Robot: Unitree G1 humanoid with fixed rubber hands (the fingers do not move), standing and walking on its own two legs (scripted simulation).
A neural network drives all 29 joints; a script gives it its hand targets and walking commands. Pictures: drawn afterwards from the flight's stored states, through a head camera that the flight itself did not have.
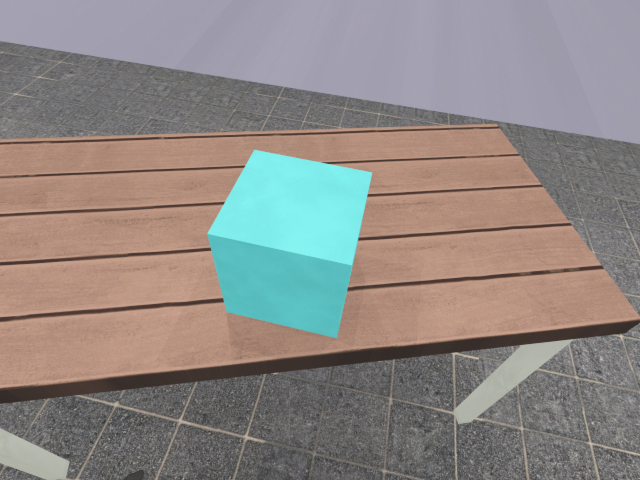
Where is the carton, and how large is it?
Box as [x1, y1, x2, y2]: [207, 150, 371, 337]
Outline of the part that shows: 254,150 207,233 226,311 336,337 371,172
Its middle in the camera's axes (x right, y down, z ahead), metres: -0.03 +0.00 +0.58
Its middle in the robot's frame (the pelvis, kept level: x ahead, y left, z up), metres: +0.44 +0.03 +0.02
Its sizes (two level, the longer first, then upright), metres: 0.176 0.171 0.185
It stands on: a table, 0.68 m high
